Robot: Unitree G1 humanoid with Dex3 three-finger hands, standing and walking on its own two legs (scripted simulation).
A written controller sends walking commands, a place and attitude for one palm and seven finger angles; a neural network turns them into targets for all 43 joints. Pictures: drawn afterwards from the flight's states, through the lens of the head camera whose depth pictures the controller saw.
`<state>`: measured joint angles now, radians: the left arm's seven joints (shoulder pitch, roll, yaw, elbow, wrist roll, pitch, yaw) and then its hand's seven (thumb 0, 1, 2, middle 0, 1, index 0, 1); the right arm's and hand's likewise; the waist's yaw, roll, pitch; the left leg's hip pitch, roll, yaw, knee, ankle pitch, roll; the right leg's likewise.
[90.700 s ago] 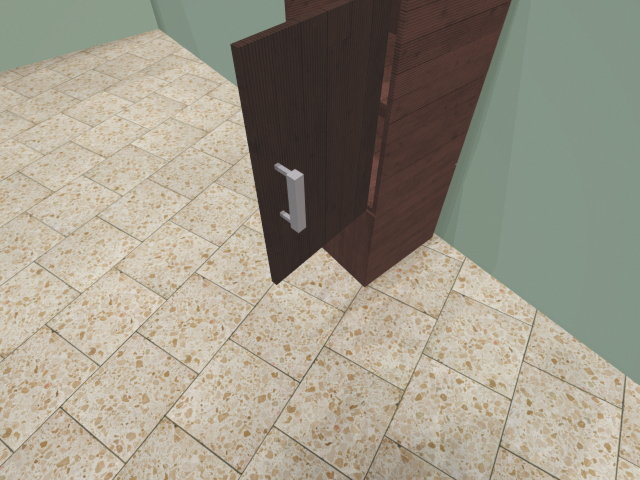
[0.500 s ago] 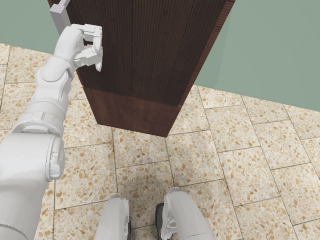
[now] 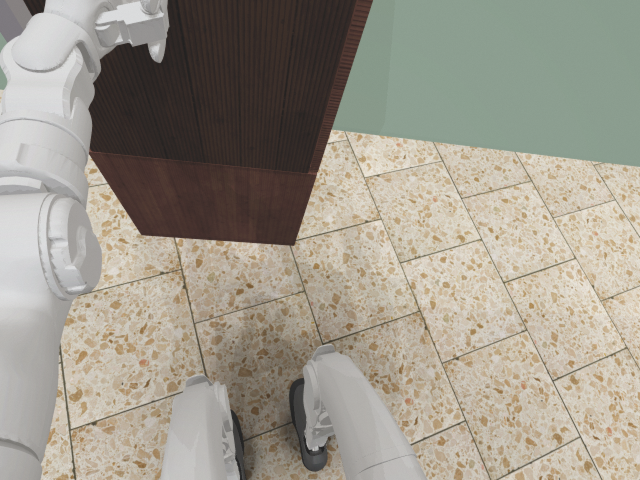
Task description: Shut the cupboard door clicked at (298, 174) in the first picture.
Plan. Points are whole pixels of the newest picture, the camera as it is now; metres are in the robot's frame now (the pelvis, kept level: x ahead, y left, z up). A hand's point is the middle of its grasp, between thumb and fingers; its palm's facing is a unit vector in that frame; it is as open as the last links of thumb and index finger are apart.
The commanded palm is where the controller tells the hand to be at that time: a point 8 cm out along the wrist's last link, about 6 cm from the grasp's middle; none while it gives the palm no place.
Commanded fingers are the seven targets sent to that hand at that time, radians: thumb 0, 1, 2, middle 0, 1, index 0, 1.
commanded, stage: pull the fist back off the door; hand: left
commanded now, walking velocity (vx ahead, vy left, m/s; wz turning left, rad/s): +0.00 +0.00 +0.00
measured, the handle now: (21, 5) +0.63 +0.20 +0.11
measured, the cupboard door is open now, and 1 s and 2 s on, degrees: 0 0 0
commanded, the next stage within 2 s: draw the hand back to the body in 0.88 s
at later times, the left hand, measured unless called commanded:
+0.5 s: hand (175, 22) +0.58 +0.06 +0.13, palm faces +0.05 -1.00 -0.07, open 2.4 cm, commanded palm +0.57 +0.10 +0.11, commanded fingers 0.00 0.90 0.90 -1.30 -1.50 -1.30 -1.50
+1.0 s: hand (162, 47) +0.57 +0.07 +0.11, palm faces +0.10 -0.99 +0.00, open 3.0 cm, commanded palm +0.53 +0.12 +0.12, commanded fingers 0.00 0.90 0.90 -1.30 -1.50 -1.30 -1.50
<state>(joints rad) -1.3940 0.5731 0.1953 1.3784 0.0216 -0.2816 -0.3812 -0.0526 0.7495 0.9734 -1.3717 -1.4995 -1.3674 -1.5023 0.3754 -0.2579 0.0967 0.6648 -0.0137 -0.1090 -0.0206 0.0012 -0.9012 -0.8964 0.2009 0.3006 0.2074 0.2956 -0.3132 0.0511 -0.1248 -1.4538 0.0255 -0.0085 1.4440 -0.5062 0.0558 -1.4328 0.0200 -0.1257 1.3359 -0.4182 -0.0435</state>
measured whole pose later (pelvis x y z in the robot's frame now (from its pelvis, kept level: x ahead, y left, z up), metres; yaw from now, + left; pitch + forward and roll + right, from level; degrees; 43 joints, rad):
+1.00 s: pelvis +0.07 -0.01 +0.06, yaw +1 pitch +26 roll -1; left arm -0.85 0.18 0.20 1.06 -0.03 -0.51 0.17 0.00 0.88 0.89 -1.30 -1.50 -1.30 -1.50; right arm 0.37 -0.24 -0.01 0.64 -0.05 -0.04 0.07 0.00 -0.90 -0.90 0.20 0.30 0.20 0.30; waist -0.16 0.04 -0.15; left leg -1.10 0.00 0.00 1.19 -0.53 0.03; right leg -1.12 0.05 -0.07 1.14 -0.46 -0.06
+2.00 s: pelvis +0.09 +0.00 +0.16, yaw +3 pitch -3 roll +0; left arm 0.29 0.31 0.16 -0.17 -0.06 -0.05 0.11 0.01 0.90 0.90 -0.72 -0.86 -0.71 -0.86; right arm 0.20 -0.22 0.06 0.59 0.03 -0.02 -0.09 0.01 -0.90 -0.90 0.20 0.30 0.20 0.30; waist 0.03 0.07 -0.01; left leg -0.13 -0.04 0.00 0.47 -0.28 0.04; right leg -0.15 0.03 -0.04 0.45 -0.24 -0.03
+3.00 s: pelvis +0.09 +0.01 +0.16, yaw +3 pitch +1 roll -1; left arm 0.56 0.41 0.38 -0.45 -0.06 -0.13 0.15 0.01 0.89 0.89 -0.22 -0.30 -0.21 -0.30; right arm 0.21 -0.26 -0.02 0.58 0.02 0.01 -0.09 0.01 -0.90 -0.90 0.20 0.30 0.20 0.30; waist -0.01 0.04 -0.02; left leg -0.26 -0.05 0.00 0.55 -0.30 0.05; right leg -0.28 0.02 -0.03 0.52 -0.26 -0.02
